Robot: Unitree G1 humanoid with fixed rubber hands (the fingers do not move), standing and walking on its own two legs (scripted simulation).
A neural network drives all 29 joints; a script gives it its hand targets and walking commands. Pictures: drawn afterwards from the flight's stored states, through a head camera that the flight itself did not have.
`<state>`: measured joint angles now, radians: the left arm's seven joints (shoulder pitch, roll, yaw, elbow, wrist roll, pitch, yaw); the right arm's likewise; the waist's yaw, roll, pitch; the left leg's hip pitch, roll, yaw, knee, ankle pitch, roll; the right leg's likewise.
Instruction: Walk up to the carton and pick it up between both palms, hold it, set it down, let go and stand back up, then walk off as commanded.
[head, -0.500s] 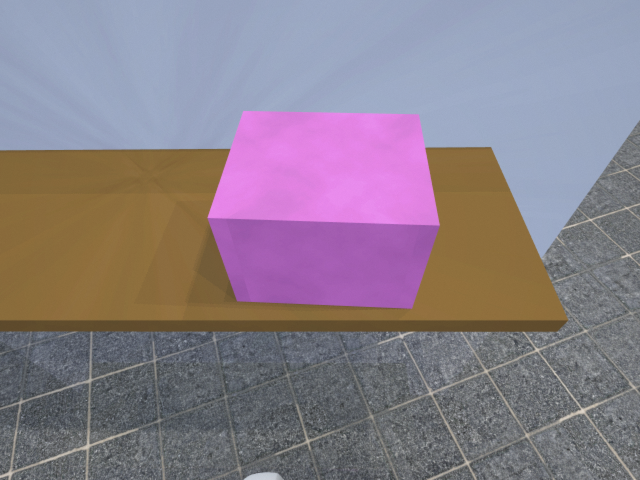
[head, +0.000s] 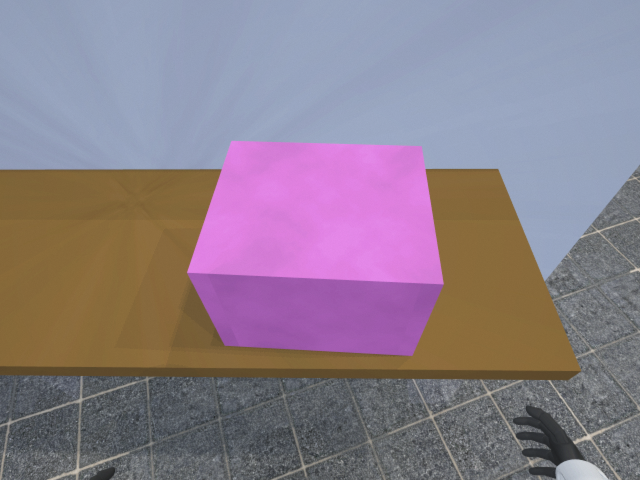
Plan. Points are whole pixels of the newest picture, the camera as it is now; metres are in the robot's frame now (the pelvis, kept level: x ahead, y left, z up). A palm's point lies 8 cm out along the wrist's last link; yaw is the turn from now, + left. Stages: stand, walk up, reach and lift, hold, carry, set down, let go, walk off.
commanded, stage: walk up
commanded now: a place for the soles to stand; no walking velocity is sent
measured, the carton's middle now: (321, 247) +0.44 +0.02 +0.00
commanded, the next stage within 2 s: reach and lift in 1.28 s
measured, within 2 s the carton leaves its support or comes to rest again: neither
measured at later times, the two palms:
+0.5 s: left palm out of the picture +0.10 +0.30 -0.10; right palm out of the picture +0.07 -0.30 -0.11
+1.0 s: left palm out of the picture +0.11 +0.32 -0.10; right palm out of the picture +0.08 -0.29 -0.10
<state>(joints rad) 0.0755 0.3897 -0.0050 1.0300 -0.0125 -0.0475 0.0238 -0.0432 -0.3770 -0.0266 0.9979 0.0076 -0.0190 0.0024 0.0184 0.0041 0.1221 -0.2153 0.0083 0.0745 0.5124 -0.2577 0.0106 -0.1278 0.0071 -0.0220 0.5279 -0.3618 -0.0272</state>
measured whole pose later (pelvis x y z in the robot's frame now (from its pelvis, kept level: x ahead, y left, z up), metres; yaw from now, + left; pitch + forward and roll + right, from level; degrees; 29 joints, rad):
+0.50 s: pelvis +0.00 +0.00 +0.01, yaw -2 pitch -3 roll +1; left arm 0.07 0.37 -0.01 1.15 0.00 -0.04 0.02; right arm 0.04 -0.36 -0.02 1.16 0.00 0.00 0.00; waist -0.02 0.01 0.09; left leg -0.08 0.01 0.10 0.29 -0.15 0.01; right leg 0.00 0.02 0.01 0.30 -0.24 -0.03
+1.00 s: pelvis +0.01 +0.02 +0.01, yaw -2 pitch -3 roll +1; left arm 0.09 0.38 0.00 1.11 0.01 -0.03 0.02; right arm 0.07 -0.37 -0.03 1.12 -0.01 -0.01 0.01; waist -0.02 -0.01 0.06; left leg -0.08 0.00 0.12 0.33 -0.19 0.03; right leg -0.01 0.00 0.02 0.34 -0.27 -0.01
